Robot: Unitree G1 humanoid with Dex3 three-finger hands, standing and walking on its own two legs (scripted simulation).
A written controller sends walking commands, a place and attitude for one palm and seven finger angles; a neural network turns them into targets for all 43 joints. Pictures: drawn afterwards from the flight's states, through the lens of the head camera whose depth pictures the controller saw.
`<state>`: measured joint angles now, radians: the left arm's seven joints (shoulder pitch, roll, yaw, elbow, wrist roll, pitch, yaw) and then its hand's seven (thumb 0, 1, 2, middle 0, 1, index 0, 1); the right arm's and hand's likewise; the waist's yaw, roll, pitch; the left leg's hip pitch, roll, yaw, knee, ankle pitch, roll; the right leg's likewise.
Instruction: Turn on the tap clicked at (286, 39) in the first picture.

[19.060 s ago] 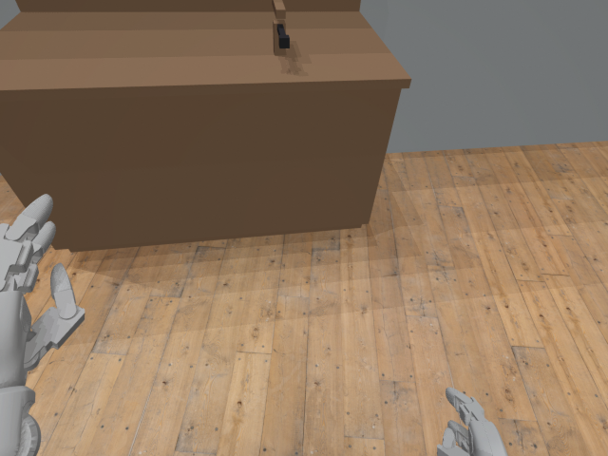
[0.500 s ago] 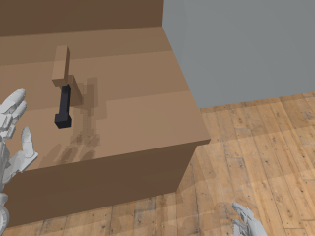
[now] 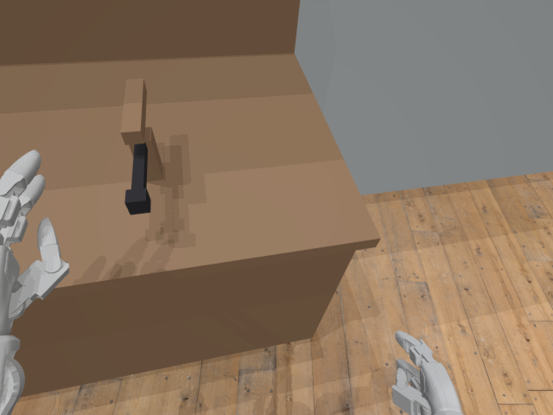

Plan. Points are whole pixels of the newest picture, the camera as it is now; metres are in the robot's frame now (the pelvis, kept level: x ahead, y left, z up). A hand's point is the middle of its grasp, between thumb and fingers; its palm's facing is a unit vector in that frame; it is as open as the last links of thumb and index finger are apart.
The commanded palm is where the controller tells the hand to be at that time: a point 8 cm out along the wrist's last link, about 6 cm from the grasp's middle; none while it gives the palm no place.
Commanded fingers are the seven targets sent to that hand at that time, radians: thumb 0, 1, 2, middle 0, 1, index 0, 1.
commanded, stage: look again from close up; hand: left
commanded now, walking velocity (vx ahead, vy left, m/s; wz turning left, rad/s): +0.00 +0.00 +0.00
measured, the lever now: (138, 201) +0.36 +0.25 +0.08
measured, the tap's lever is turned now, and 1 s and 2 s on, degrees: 0 0 0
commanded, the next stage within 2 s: shuffle to correct the standing spot in 0.34 s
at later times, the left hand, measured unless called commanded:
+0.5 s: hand (76, 262) +0.22 +0.24 +0.16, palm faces +0.34 -0.87 -0.36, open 7.4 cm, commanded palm +0.17 +0.28 +0.18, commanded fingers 0.00 0.90 0.90 -0.20 -0.30 -0.20 -0.30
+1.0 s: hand (134, 259) +0.23 +0.18 +0.16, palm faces +0.30 -0.89 -0.36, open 7.4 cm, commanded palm +0.18 +0.22 +0.18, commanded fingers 0.00 0.90 0.90 -0.20 -0.30 -0.20 -0.30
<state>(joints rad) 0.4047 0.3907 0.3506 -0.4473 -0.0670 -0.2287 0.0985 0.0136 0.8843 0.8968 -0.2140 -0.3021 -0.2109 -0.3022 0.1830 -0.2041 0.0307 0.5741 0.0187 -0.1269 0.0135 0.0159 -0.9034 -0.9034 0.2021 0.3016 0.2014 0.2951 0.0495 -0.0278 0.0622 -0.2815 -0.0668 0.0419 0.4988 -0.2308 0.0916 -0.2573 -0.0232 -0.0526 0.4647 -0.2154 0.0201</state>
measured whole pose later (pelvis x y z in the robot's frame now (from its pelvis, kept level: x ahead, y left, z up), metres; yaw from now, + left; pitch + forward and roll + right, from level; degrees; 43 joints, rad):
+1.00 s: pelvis +0.01 -0.05 +0.00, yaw -3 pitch +0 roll -1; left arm 0.45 0.38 0.35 -0.50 -0.09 -0.15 0.08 0.01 0.89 0.90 -0.21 -0.30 -0.21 -0.30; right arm 0.19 -0.19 0.02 0.54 0.01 -0.07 -0.02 0.02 -0.90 -0.90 0.20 0.30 0.20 0.30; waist 0.02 -0.02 0.05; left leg -0.24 0.02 0.05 0.49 -0.24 0.02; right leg -0.21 0.07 -0.04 0.40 -0.19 -0.05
